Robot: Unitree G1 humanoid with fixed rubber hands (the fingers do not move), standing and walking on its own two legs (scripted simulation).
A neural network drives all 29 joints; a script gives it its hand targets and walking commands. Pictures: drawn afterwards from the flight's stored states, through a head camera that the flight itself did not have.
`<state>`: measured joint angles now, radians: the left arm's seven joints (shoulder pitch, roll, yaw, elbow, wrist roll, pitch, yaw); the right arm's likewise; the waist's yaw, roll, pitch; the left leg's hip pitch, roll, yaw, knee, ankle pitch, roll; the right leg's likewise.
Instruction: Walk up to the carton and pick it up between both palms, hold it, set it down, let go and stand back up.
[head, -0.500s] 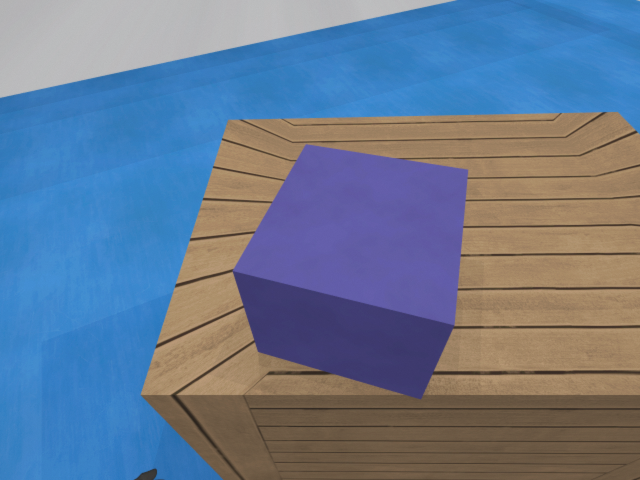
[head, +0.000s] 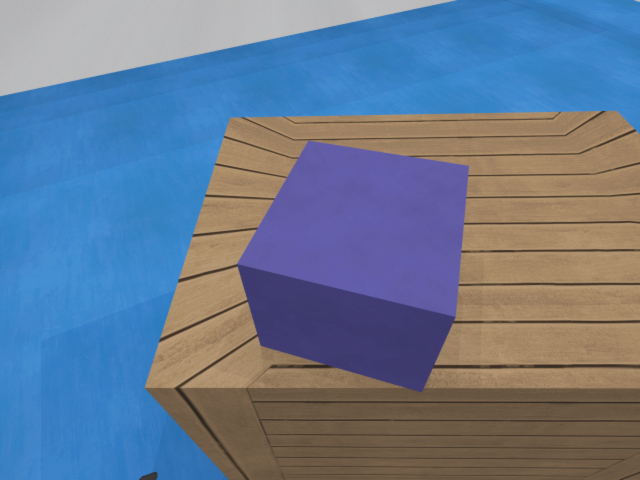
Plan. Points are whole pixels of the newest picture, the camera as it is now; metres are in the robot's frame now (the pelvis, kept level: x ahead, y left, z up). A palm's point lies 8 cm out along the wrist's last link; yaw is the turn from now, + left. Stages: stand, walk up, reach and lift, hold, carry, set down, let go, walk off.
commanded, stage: stand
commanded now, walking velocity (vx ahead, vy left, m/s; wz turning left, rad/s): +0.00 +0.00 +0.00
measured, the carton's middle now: (361, 258) +0.42 -0.04 +0.02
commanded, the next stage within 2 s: none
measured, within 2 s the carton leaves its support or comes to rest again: neither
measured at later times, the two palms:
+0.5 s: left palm out of the picture +0.08 +0.27 -0.11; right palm out of the picture +0.07 -0.24 -0.13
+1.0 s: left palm out of the picture +0.08 +0.27 -0.11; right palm out of the picture +0.07 -0.24 -0.13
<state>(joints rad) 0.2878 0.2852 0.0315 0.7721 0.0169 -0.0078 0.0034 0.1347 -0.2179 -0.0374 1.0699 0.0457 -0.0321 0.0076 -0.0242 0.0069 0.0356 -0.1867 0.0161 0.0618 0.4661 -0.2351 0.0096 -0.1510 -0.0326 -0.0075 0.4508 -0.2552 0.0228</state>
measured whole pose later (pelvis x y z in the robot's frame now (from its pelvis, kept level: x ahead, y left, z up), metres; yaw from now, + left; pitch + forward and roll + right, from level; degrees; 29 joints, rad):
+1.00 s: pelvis +0.00 +0.01 +0.00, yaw +0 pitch -3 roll -1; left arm 0.25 0.29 0.02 0.82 0.02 -0.01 0.00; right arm 0.10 -0.22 -0.04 1.10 0.05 -0.03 0.01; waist -0.02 0.01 0.08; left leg -0.19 0.02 0.06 0.46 -0.23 0.02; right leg -0.14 -0.03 -0.01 0.42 -0.23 0.03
